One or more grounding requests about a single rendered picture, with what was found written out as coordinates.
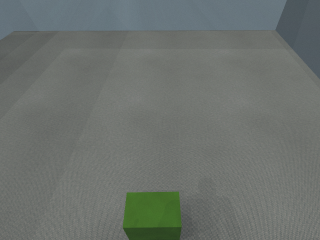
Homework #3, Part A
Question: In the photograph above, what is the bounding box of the carton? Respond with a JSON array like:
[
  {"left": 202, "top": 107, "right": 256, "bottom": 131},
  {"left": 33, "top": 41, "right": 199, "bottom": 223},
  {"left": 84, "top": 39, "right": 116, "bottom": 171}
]
[{"left": 122, "top": 191, "right": 182, "bottom": 240}]

